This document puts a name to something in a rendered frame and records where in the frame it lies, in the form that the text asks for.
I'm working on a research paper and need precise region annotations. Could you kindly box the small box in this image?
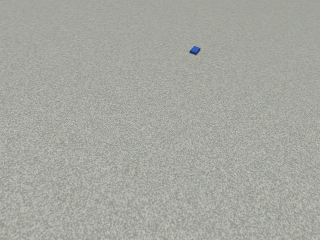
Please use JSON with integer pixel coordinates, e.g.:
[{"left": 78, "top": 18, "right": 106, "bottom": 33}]
[{"left": 189, "top": 46, "right": 201, "bottom": 55}]

